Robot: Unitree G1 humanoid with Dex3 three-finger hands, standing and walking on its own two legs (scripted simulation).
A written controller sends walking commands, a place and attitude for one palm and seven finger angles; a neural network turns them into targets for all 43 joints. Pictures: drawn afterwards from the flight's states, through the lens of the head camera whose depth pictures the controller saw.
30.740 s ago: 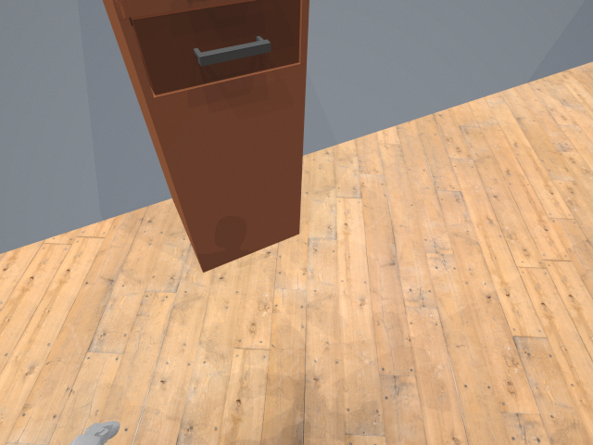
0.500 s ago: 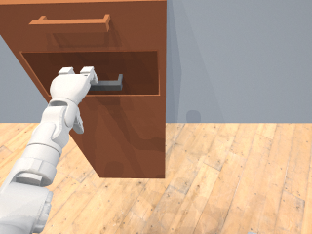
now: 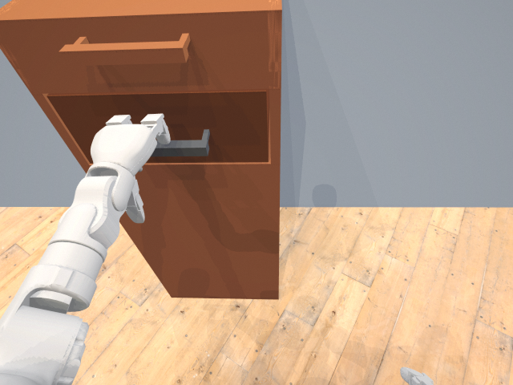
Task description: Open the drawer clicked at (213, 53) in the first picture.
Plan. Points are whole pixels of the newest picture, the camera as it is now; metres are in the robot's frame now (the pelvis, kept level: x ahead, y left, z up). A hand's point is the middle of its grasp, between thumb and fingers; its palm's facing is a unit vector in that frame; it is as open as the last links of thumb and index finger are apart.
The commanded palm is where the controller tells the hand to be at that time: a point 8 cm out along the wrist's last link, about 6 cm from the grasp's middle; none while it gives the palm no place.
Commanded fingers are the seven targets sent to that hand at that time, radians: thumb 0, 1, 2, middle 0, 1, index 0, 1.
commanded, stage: lift the fingers back up to retry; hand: left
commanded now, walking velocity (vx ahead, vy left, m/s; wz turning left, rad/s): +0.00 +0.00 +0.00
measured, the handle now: (163, 141) +0.51 +0.20 +0.10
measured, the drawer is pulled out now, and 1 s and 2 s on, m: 0.00 0.00 0.00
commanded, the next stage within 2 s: re-aim the fingers above the handle in 0.46 s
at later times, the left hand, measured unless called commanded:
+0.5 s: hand (127, 159) +0.41 +0.22 +0.15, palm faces +0.00 -0.05 -1.00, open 13.9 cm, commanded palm +0.39 +0.23 +0.22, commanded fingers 0.00 -0.50 0.30 -0.30 -1.20 -0.30 -1.20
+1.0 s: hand (142, 157) +0.41 +0.20 +0.15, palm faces +0.02 -0.06 -1.00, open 13.8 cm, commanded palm +0.39 +0.22 +0.22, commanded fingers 0.00 -0.50 0.30 -0.30 -1.20 -0.30 -1.20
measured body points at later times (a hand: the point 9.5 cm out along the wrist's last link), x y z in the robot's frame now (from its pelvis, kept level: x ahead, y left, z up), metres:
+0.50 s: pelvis +0.01 +0.01 +0.01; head +0.03 -0.02 +0.45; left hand +0.41 +0.22 +0.20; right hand +0.20 -0.21 -0.11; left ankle -0.02 +0.08 -0.73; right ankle +0.00 -0.09 -0.73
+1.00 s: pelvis +0.00 +0.01 +0.01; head +0.02 -0.03 +0.45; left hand +0.41 +0.20 +0.21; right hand +0.15 -0.23 -0.12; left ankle -0.02 +0.08 -0.73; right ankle +0.00 -0.09 -0.73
